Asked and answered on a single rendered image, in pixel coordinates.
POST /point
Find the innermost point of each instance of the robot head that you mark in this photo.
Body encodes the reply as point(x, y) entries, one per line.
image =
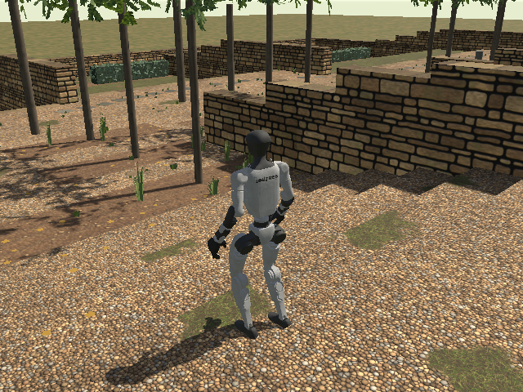
point(258, 142)

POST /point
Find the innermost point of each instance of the right robot hand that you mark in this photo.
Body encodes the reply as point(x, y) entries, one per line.
point(277, 216)

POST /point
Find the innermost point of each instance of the left robot hand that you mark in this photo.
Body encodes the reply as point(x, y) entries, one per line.
point(214, 247)

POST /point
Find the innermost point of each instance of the right robot forearm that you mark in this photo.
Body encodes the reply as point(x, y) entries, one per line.
point(284, 206)

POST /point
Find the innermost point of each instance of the robot left upper arm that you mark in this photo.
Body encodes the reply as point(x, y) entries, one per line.
point(237, 180)

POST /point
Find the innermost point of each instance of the robot right upper arm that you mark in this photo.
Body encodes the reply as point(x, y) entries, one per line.
point(285, 181)

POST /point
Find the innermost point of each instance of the left robot forearm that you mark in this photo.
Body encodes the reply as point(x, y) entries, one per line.
point(226, 226)

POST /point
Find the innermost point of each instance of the robot left foot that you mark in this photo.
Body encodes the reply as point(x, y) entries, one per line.
point(251, 332)

